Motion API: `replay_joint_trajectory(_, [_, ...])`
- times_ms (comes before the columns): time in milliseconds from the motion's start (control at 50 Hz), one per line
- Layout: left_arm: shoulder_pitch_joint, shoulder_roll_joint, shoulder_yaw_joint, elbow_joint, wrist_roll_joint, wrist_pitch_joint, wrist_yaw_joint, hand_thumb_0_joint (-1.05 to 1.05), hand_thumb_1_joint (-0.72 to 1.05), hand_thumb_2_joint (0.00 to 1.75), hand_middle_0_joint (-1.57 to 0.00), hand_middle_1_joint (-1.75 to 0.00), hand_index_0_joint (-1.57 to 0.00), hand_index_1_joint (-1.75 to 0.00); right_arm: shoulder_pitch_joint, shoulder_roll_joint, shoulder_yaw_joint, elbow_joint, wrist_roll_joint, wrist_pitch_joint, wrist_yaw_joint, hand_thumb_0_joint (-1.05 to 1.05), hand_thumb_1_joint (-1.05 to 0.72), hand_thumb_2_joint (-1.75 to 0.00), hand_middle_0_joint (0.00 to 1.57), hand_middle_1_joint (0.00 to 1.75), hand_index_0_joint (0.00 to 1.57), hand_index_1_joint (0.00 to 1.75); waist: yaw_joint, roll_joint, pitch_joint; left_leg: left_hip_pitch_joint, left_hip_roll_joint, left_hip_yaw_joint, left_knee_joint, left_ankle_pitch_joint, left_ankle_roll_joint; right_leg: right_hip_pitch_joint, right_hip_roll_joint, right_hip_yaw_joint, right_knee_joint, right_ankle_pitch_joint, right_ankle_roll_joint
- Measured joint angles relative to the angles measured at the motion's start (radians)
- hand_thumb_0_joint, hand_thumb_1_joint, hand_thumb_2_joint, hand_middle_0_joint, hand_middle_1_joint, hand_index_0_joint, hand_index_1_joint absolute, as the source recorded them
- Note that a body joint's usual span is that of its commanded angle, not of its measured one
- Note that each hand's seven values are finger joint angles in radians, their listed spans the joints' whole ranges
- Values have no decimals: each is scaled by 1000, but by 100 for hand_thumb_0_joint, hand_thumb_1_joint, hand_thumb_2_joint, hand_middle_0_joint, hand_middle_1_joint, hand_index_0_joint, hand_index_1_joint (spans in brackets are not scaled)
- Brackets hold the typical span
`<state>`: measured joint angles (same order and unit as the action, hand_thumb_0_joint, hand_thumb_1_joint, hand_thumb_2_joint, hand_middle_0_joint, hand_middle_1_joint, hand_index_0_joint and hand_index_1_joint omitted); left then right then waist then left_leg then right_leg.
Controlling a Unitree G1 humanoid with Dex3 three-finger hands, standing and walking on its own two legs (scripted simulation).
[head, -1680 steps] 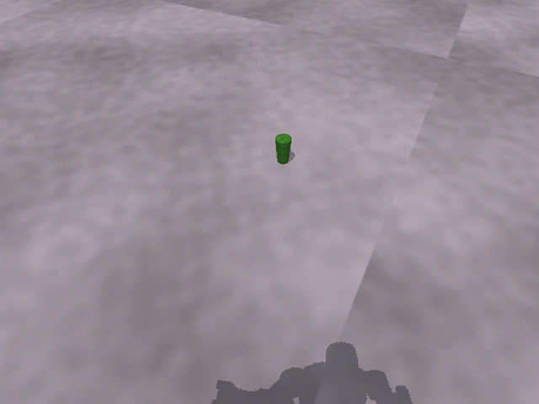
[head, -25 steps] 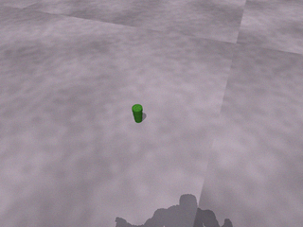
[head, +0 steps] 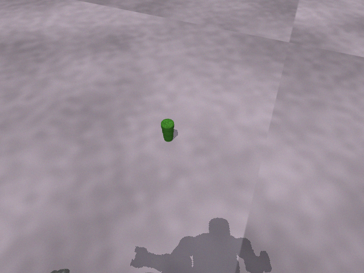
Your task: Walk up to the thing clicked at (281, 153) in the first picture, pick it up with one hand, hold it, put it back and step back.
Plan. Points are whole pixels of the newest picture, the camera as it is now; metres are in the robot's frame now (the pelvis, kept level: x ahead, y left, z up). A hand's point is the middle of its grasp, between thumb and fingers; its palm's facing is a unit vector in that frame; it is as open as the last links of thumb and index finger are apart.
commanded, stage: step back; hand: left
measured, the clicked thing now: (168, 131) +1.03 +0.16 -0.68
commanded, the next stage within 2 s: stand in 0.12 s
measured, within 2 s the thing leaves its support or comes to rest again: neither
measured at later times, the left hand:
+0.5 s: hand out of the picture +0.09 +0.24 -0.13, palm faces -0.03 -0.94 -0.34, open 7.4 cm
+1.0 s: hand out of the picture +0.07 +0.25 -0.14, palm faces -0.03 -0.94 -0.34, open 7.4 cm
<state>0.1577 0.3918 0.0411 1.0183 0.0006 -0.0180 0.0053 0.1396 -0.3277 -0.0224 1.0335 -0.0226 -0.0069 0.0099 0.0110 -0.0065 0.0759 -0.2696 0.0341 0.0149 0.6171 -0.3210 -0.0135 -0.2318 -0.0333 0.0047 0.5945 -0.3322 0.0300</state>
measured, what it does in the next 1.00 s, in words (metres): stands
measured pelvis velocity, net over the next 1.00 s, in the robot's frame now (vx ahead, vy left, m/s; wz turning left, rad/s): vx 0.00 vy -0.01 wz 0.00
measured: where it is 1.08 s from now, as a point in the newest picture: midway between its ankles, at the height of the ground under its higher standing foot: outside the picture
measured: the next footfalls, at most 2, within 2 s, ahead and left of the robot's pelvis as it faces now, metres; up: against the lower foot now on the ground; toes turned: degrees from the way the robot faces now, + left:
none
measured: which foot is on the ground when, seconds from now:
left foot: down 0.00-1.00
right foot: down 0.00-1.00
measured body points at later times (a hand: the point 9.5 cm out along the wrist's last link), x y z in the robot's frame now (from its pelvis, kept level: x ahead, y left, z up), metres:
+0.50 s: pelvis +0.00 -0.01 +0.02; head +0.01 -0.01 +0.47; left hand +0.09 +0.29 -0.11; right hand +0.09 -0.31 -0.11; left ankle +0.01 +0.13 -0.73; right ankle -0.01 -0.14 -0.73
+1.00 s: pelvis +0.00 -0.01 +0.02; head +0.01 -0.01 +0.47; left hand +0.08 +0.29 -0.11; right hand +0.07 -0.31 -0.12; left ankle +0.01 +0.13 -0.73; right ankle -0.01 -0.14 -0.73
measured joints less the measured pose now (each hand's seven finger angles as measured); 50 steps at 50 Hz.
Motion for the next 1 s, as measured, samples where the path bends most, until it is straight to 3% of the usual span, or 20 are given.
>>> replay_joint_trajectory(280, [-105, -49, -43, 47, -3, 1, -4, 0, 90, 90, -21, -30, -20, -30, -94, -16, 10, 49, 14, -10, -2, 0, -91, -90, 20, 30, 20, 30, -12, 16, -11, 100, -9, 10, -170, 83, -3, 85, -8, 4, -142, 65, 5])
replay_joint_trajectory(560, [-77, -48, -43, 118, 6, -3, -10, 0, 90, 90, -21, -30, -20, -30, -65, -26, 8, 110, 10, -1, 9, 0, -91, -90, 20, 30, 20, 30, -20, 13, -12, 142, 5, 2, -282, 155, -17, 128, 8, -6, -254, 135, -8])
replay_joint_trajectory(1000, [-57, -42, -45, 123, 3, 2, -11, 0, 90, 90, -21, -30, -20, -30, -39, -18, 21, 121, 9, -4, 7, 0, -91, -90, 20, 30, 20, 30, -18, 10, -32, 138, -3, 5, -293, 157, -12, 123, 0, -4, -262, 137, -2])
